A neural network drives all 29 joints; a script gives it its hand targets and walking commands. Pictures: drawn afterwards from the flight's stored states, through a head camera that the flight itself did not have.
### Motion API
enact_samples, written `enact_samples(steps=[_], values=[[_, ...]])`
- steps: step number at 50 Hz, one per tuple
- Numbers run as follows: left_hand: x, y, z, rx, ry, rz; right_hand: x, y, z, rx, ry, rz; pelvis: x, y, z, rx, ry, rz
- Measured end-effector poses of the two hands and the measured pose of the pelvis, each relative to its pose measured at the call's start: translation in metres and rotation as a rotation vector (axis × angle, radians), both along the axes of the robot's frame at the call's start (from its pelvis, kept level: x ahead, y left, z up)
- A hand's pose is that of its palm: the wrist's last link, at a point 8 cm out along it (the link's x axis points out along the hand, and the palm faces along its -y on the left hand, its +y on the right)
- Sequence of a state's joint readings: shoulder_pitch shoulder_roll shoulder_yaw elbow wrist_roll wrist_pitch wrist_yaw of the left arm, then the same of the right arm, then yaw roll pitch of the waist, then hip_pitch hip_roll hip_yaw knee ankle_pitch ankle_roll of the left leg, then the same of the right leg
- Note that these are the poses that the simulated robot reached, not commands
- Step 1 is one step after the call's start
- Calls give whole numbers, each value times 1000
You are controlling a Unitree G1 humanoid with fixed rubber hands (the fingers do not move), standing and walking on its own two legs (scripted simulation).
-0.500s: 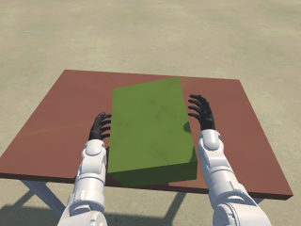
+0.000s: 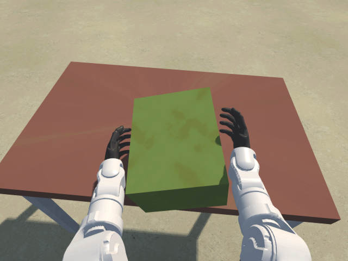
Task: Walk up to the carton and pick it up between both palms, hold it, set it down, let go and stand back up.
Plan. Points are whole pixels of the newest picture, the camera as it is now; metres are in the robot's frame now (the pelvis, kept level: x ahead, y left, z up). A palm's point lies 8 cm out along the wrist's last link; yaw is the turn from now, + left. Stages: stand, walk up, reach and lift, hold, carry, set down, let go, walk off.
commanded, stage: set down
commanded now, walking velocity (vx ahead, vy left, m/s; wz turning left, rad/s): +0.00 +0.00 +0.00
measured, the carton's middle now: (178, 149) +0.42 +0.03 -0.03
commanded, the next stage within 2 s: none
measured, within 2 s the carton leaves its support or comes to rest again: rests again in 1.28 s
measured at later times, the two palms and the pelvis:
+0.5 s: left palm (117, 154) +0.37 +0.19 +0.01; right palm (239, 145) +0.39 -0.12 +0.04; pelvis +0.01 +0.00 +0.00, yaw +0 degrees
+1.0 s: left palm (117, 155) +0.37 +0.19 +0.00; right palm (239, 146) +0.39 -0.12 +0.04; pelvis +0.00 +0.01 +0.00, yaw -1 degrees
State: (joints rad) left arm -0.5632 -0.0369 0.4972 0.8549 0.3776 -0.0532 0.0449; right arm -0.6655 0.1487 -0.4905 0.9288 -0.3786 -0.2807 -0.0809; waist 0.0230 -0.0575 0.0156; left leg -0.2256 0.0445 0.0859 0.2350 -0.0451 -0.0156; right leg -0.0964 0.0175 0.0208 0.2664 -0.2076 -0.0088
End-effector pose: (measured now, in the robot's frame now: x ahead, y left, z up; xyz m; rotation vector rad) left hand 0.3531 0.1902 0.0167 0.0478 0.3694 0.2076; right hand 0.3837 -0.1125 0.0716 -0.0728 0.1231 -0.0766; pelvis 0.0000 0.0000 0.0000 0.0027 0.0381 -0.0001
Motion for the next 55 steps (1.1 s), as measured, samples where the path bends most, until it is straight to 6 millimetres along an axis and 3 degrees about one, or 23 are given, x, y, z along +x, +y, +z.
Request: enact_samples(steps=[8, 18, 38, 55], values=[[10, 6, -7, 16, 2, 5, 12, 5, -12, 3, 10, 7, 9, 2, -1, -2, 52, 5], [18, -1, -13, 9, 5, -14, 15, -5, -28, -12, 31, -12, 11, 0, -2, -5, 105, 4], [13, -3, -12, -14, -40, -20, 5, -7, -25, -14, 25, -38, -6, -1, -4, -7, 118, -5], [19, -6, -16, 4, -46, -35, 11, -12, -35, -12, 68, -46, -1, 8, -5, -10, 131, -10]])
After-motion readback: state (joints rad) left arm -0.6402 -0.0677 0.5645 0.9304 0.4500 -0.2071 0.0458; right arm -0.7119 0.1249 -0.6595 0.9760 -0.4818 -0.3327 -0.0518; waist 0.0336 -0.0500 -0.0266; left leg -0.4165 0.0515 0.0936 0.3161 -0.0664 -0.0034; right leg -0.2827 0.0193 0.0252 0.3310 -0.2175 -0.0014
